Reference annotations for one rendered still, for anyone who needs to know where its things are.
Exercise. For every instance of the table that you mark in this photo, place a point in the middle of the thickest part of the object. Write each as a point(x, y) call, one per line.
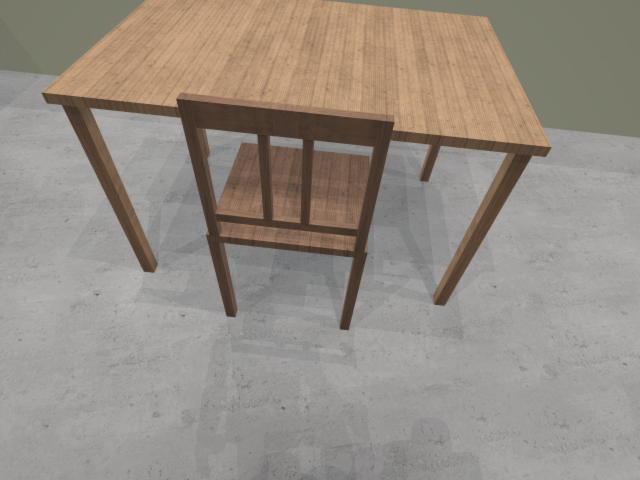
point(445, 78)

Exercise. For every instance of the chair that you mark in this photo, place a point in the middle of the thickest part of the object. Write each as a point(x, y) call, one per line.
point(288, 198)

